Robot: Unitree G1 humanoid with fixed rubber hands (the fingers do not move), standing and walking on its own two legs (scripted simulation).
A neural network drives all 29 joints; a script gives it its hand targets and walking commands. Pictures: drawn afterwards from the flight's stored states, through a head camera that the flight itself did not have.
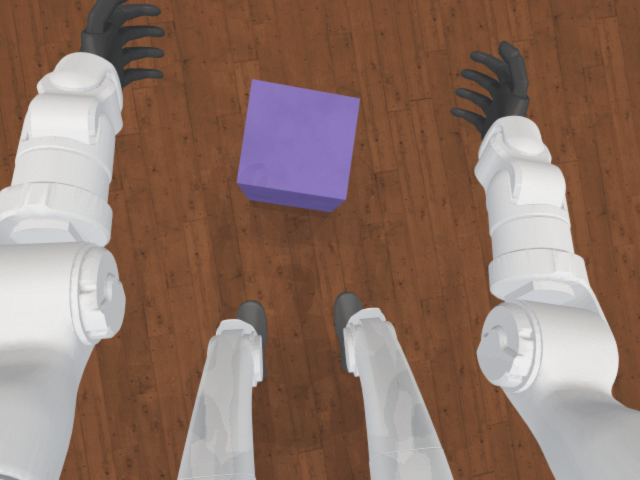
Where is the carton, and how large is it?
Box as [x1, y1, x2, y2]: [237, 79, 359, 211]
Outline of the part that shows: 252,79 237,177 238,185 249,199 331,211 345,199 359,98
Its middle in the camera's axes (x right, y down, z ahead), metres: -0.05 -0.19 +0.87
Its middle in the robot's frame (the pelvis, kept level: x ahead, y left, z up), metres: +0.56 -0.03 -0.54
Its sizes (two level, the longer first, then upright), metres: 0.210 0.200 0.250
